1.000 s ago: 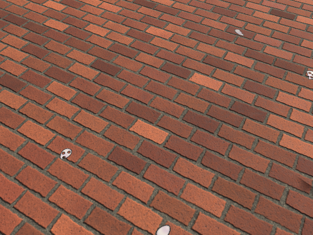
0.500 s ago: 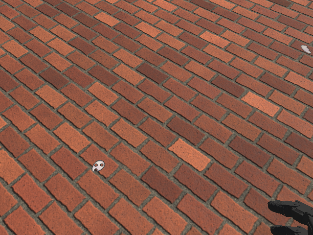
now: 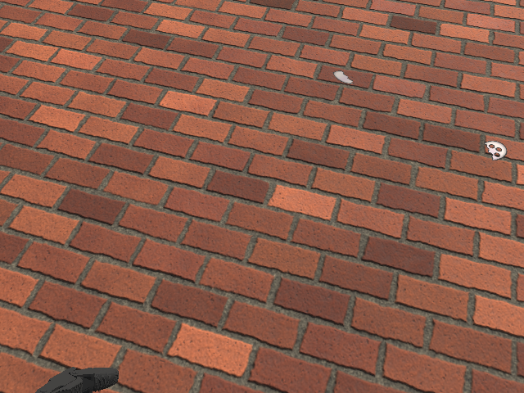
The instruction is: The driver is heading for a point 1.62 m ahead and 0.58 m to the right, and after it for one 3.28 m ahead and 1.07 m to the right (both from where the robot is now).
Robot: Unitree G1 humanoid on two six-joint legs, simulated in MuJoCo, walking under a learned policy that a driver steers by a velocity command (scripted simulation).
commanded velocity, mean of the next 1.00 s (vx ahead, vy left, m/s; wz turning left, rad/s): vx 0.50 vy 0.00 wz -0.58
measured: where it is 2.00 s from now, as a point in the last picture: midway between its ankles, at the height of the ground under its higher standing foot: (408, 200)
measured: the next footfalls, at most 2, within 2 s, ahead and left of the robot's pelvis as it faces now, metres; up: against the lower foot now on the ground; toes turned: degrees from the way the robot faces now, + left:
left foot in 0.46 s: +0.46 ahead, +0.10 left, +0.00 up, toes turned -20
right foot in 0.96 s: +0.60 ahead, -0.27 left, +0.00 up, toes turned -37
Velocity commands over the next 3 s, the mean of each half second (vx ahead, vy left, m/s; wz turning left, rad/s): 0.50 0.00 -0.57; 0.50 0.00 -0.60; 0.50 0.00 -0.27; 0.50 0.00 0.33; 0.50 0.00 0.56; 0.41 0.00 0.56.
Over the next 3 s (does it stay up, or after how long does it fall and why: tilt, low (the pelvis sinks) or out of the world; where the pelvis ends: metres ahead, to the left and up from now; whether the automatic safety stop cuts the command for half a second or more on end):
stays up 1.50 -0.59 0.01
